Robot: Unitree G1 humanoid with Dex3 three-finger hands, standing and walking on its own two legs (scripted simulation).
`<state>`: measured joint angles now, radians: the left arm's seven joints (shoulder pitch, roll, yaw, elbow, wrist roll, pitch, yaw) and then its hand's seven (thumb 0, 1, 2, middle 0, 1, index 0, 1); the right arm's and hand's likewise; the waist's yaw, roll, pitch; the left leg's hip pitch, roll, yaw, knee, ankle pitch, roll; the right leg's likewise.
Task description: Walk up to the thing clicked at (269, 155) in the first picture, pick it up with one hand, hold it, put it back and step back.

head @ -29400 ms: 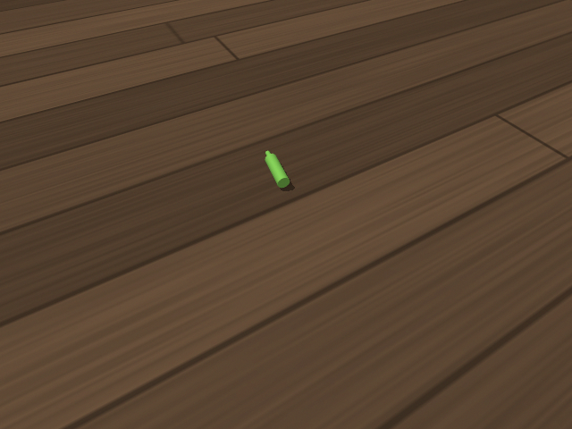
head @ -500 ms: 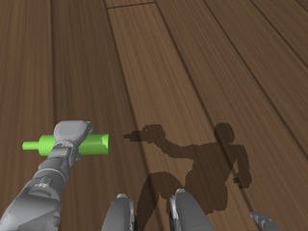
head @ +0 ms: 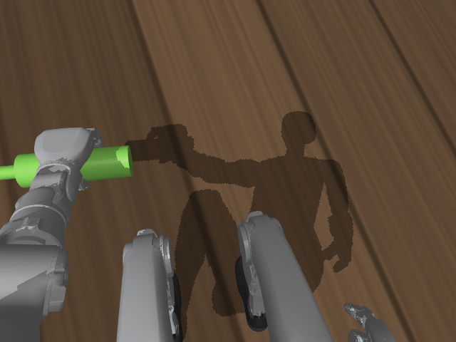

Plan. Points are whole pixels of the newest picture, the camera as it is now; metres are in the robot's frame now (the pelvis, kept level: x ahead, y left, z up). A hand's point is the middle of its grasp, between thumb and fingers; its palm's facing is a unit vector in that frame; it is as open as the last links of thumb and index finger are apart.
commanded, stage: crouch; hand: left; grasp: from above
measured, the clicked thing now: (64, 167) +0.46 +0.26 -0.18
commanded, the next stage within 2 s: lower in 0.86 s
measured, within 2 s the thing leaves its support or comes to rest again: neither
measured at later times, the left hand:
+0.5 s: hand (93, 168) +0.47 +0.23 -0.25, palm faces -0.45 -0.01 -0.89, open 9.6 cm
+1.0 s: hand (97, 168) +0.48 +0.23 -0.29, palm faces -0.46 -0.01 -0.89, open 9.5 cm
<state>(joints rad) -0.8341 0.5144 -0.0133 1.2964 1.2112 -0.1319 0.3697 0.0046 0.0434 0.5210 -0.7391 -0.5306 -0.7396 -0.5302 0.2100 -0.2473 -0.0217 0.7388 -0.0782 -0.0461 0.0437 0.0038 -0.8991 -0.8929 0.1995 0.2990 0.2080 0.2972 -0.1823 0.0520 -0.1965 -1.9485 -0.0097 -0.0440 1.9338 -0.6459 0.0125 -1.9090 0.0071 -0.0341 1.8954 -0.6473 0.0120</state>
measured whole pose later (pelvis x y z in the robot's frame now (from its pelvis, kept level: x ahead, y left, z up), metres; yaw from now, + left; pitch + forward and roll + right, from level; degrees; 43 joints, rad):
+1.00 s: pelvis -0.01 +0.00 -0.12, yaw -4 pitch +35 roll -7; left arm -1.02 0.72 0.07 1.51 1.27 -0.18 0.41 0.00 0.07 0.49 -0.73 -0.52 -0.73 -0.52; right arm 0.19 -0.28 0.07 0.74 -0.14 -0.07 0.14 0.00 -0.91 -0.90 0.20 0.30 0.21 0.30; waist -0.27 0.00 -0.05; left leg -2.28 0.01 -0.10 2.35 -0.69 0.01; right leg -2.23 0.03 -0.09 2.27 -0.67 0.01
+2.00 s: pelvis -0.01 +0.00 -0.17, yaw -9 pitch +30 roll -12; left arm -1.04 0.92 0.16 1.65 1.33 -0.22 0.55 0.01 0.12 0.38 -0.78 -0.42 -0.78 -0.42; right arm 0.17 -0.33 0.19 0.69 -0.22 -0.15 0.20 0.00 -0.90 -0.89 0.20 0.30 0.21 0.30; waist -0.36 -0.08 0.10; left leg -2.36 0.00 -0.19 2.53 -0.71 0.00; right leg -2.28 0.05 -0.17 2.38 -0.66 0.02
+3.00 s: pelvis -0.01 +0.01 -0.17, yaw -12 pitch +28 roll -14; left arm -1.08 1.01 0.11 1.75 1.30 -0.23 0.59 0.01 0.16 0.32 -0.81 -0.33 -0.81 -0.34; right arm 0.13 -0.35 0.29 0.65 -0.23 -0.22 0.24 0.00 -0.90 -0.90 0.20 0.30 0.21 0.30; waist -0.40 -0.13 0.16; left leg -2.34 0.02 -0.23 2.55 -0.72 0.01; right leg -2.24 0.07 -0.20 2.36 -0.64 0.04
